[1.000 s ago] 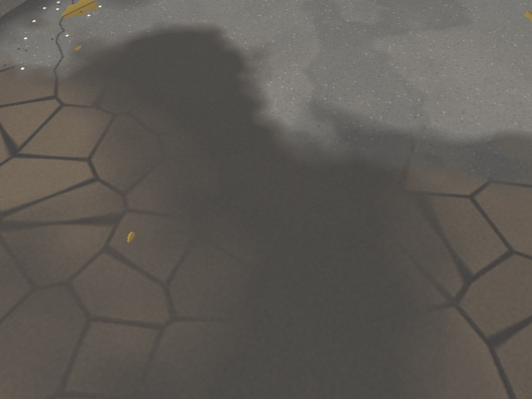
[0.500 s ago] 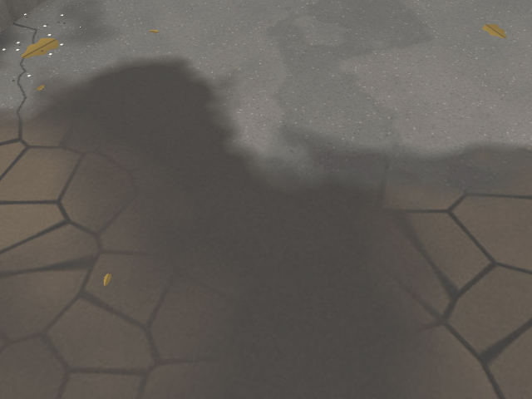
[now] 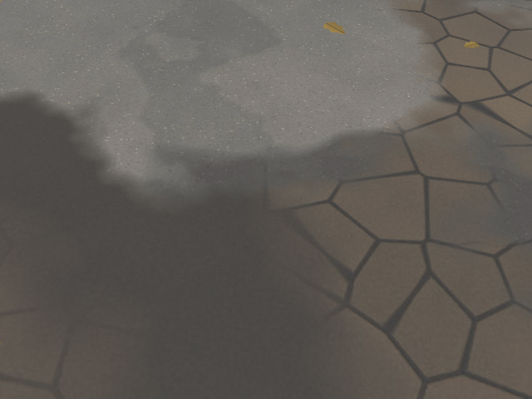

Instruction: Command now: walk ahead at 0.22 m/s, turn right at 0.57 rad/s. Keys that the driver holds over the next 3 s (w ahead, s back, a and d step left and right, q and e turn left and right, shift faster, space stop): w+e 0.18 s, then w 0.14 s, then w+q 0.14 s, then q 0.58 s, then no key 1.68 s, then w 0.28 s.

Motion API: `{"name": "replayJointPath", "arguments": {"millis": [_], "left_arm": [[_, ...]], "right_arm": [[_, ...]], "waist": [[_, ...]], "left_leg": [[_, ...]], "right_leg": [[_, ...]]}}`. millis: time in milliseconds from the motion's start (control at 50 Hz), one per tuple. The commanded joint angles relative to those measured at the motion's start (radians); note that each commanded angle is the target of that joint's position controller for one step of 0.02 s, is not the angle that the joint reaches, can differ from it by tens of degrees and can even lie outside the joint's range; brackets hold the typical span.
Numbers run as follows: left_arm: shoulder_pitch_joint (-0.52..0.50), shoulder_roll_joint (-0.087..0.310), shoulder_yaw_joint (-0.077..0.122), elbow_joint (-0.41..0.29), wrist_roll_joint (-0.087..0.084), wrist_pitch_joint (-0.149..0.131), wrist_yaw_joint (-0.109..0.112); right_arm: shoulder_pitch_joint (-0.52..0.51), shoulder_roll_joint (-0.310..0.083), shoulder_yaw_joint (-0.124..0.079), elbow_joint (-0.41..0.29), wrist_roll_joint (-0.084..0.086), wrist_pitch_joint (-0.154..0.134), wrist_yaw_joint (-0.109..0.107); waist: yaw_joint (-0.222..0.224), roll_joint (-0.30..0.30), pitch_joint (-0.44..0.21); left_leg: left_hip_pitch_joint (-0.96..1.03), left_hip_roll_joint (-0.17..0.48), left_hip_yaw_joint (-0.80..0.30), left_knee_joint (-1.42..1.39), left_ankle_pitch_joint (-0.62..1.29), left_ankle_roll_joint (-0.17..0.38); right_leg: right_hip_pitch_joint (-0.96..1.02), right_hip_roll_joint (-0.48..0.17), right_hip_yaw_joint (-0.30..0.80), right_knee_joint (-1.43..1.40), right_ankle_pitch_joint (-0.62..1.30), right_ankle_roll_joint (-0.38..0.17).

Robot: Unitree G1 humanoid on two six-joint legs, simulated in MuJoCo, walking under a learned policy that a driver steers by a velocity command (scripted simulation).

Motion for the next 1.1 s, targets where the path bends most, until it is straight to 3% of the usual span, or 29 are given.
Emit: {"name": "replayJointPath", "arguments": {"millis": [20,120,220,320,360,380,400,420,440,460,480,500,520,560,600,640,680,760,820,840,860,880,900,920,940,960,1000,1040,1100], "left_arm": [[0.014,0.120,0.040,-0.050,0.013,-0.023,-0.007],[-0.076,0.058,0.016,-0.103,0.000,-0.041,-0.030],[-0.116,0.015,-0.007,-0.135,-0.001,-0.057,-0.053],[-0.108,0.029,-0.014,-0.141,-0.008,-0.069,-0.071],[0.043,0.060,0.007,-0.094,-0.008,-0.077,-0.067],[0.189,0.119,0.037,-0.055,-0.006,-0.080,-0.056],[0.351,0.222,0.055,-0.038,0.014,-0.078,-0.035],[0.347,0.260,0.054,-0.054,0.025,-0.091,-0.037],[0.320,0.177,0.033,-0.049,0.019,-0.107,-0.044],[0.268,0.126,0.015,-0.043,0.014,-0.113,-0.045],[0.186,0.082,-0.002,-0.050,0.015,-0.116,-0.047],[0.120,0.053,-0.010,-0.054,0.020,-0.118,-0.047],[0.085,0.043,-0.011,-0.054,0.028,-0.124,-0.043],[0.063,0.044,-0.006,-0.041,0.038,-0.140,-0.032],[0.042,0.056,-0.002,-0.031,0.041,-0.141,-0.015],[0.024,0.064,-0.001,-0.024,0.034,-0.128,0.004],[0.058,0.088,0.006,-0.004,0.026,-0.114,0.019],[0.062,0.128,0.021,0.011,0.007,-0.077,0.031],[0.027,0.136,0.026,-0.005,-0.007,-0.054,0.039],[0.038,0.118,0.018,-0.011,-0.008,-0.057,0.034],[0.107,0.014,-0.013,-0.040,0.047,-0.066,0.019],[0.167,0.033,-0.026,-0.055,0.046,-0.076,-0.001],[0.102,0.119,-0.005,-0.044,0.021,-0.080,-0.015],[0.033,0.120,-0.007,-0.068,0.008,-0.076,-0.015],[0.016,0.101,-0.009,-0.061,0.021,-0.066,-0.005],[0.011,0.107,-0.004,-0.064,0.029,-0.053,0.005],[0.038,0.075,-0.010,-0.056,0.028,-0.037,0.006],[0.041,0.052,-0.017,-0.048,0.029,-0.035,0.014],[0.038,0.046,-0.022,-0.036,0.025,-0.030,0.017]], "right_arm": [[-0.070,-0.135,-0.033,-0.092,0.022,-0.032,-0.021],[0.065,-0.142,-0.035,-0.058,0.013,-0.050,-0.018],[0.083,-0.184,-0.053,-0.030,0.026,-0.054,0.000],[0.090,-0.208,-0.061,0.014,0.060,-0.050,0.030],[0.076,-0.197,-0.048,0.034,0.071,-0.039,0.035],[0.083,-0.151,-0.028,0.043,0.064,-0.043,0.037],[0.065,-0.052,0.012,-0.002,0.021,-0.051,0.043],[0.100,-0.053,0.010,-0.026,0.053,-0.075,0.039],[0.034,-0.153,-0.016,-0.018,0.078,-0.085,0.036],[-0.001,-0.165,-0.021,-0.028,0.082,-0.084,0.038],[-0.004,-0.148,-0.019,-0.012,0.067,-0.074,0.034],[0.004,-0.144,-0.023,-0.004,0.053,-0.061,0.033],[0.041,-0.130,-0.023,0.014,0.052,-0.047,0.036],[0.088,-0.095,-0.019,0.040,0.049,-0.025,0.035],[0.048,-0.071,-0.012,0.021,0.042,-0.017,0.031],[-0.026,-0.045,0.000,-0.007,0.035,-0.018,0.040],[-0.108,-0.026,0.010,-0.039,0.031,-0.018,0.060],[-0.125,-0.073,-0.007,-0.077,0.033,-0.016,0.099],[0.009,-0.139,-0.040,-0.063,0.032,-0.015,0.097],[0.094,-0.184,-0.058,-0.054,0.027,-0.018,0.078],[0.093,-0.273,-0.072,-0.076,0.025,-0.014,0.052],[0.057,-0.302,-0.067,-0.113,0.006,-0.018,0.053],[0.014,-0.236,-0.054,-0.137,0.018,-0.012,0.057],[-0.039,-0.194,-0.041,-0.139,0.032,-0.009,0.053],[-0.073,-0.165,-0.033,-0.139,0.045,-0.003,0.050],[-0.103,-0.153,-0.028,-0.142,0.049,0.004,0.044],[-0.137,-0.167,-0.035,-0.152,0.028,0.016,0.037],[-0.124,-0.189,-0.045,-0.150,0.023,0.023,0.025],[-0.132,-0.187,-0.044,-0.151,0.025,0.036,0.010]], "waist": [[0.015,0.179,0.030],[-0.064,0.164,0.061],[-0.078,0.173,0.077],[-0.057,0.179,0.103],[0.042,0.144,0.051],[0.114,0.089,-0.050],[0.153,-0.171,-0.194],[0.123,-0.289,-0.261],[0.150,-0.130,-0.168],[0.114,-0.122,-0.088],[0.071,-0.068,-0.032],[0.034,-0.083,0.015],[0.001,-0.104,0.019],[-0.031,-0.067,0.009],[-0.037,-0.045,0.035],[-0.020,-0.049,0.049],[0.018,-0.047,0.043],[0.011,-0.045,0.014],[-0.065,-0.031,-0.063],[-0.115,0.034,-0.118],[-0.046,0.270,-0.203],[-0.012,0.324,-0.385],[-0.065,0.142,-0.371],[-0.048,0.088,-0.249],[-0.019,0.002,-0.154],[0.003,0.017,-0.109],[0.032,0.086,-0.081],[0.023,0.113,-0.104],[0.005,0.136,-0.143]], "left_leg": [[0.159,0.284,-0.313,-0.306,-0.278,0.123],[0.221,0.275,-0.156,-0.346,-0.182,0.136],[0.190,0.299,-0.042,-0.357,-0.070,0.147],[0.139,0.326,0.003,-0.313,-0.031,0.153],[0.058,0.298,0.030,-0.154,0.166,0.128],[-0.021,0.230,0.101,0.075,0.288,0.086],[-0.273,0.140,0.150,0.500,-0.105,0.016],[-0.534,0.005,-0.008,0.749,-0.342,-0.010],[-0.600,0.046,-0.111,0.838,-0.276,0.003],[-0.615,0.084,-0.103,0.821,-0.177,0.022],[-0.567,0.119,-0.095,0.773,-0.082,0.014],[-0.518,0.131,-0.091,0.720,-0.020,0.001],[-0.447,0.132,-0.089,0.703,0.022,-0.010],[-0.388,0.100,-0.072,0.684,0.063,-0.037],[-0.389,0.084,-0.055,0.570,0.137,-0.055],[-0.341,0.076,0.000,0.378,0.246,-0.053],[-0.318,0.070,0.036,0.251,0.302,-0.044],[-0.302,0.049,0.066,0.160,0.215,0.005],[-0.114,-0.035,0.114,0.073,0.161,0.074],[0.064,-0.035,0.065,-0.039,0.372,0.117],[0.337,0.196,-0.237,0.051,0.894,0.227],[0.511,0.410,-0.705,-0.046,0.798,0.468],[0.457,0.365,-0.607,-0.098,0.630,0.419],[0.342,0.314,-0.495,-0.110,0.505,0.357],[0.213,0.262,-0.419,-0.132,0.414,0.300],[0.108,0.228,-0.377,-0.150,0.359,0.273],[-0.019,0.164,-0.322,-0.174,0.345,0.246],[-0.030,0.148,-0.305,-0.164,0.380,0.248],[-0.040,0.142,-0.290,-0.150,0.245,0.226]], "right_leg": [[-0.282,-0.090,-0.015,0.273,0.073,0.039],[-0.332,-0.136,-0.070,0.209,0.195,0.079],[-0.196,-0.158,-0.116,-0.050,0.211,0.061],[0.019,-0.137,-0.188,-0.255,0.102,-0.022],[0.294,-0.079,-0.232,-0.392,0.168,-0.067],[0.526,-0.094,-0.191,-0.404,0.192,-0.094],[0.791,-0.374,0.162,-0.431,0.231,-0.161],[0.862,-0.533,0.559,-0.584,0.061,-0.305],[0.775,-0.509,0.473,-0.613,0.009,-0.281],[0.686,-0.468,0.324,-0.616,0.009,-0.236],[0.581,-0.422,0.215,-0.638,0.129,-0.206],[0.501,-0.379,0.101,-0.656,0.315,-0.184],[0.448,-0.351,0.009,-0.659,0.511,-0.162],[0.405,-0.335,-0.109,-0.661,0.782,-0.159],[0.382,-0.325,-0.190,-0.679,0.843,-0.154],[0.368,-0.290,-0.271,-0.678,0.828,-0.130],[0.412,-0.305,-0.292,-0.660,0.846,-0.125],[0.533,-0.362,-0.293,-0.549,0.943,-0.129],[0.528,-0.326,-0.316,-0.266,1.063,-0.094],[0.438,-0.258,-0.333,-0.056,0.899,-0.043],[0.147,-0.136,-0.325,0.267,0.070,0.020],[-0.084,0.029,-0.115,0.564,-0.348,0.064],[-0.126,-0.046,-0.001,0.582,-0.259,0.051],[-0.149,-0.077,-0.016,0.526,-0.178,0.041],[-0.143,-0.113,-0.027,0.437,-0.128,0.045],[-0.099,-0.133,-0.027,0.349,-0.092,0.048],[0.004,-0.113,-0.063,0.224,-0.055,0.062],[0.036,-0.096,-0.071,0.115,-0.041,0.085],[0.084,-0.109,-0.073,0.013,0.040,0.098]]}}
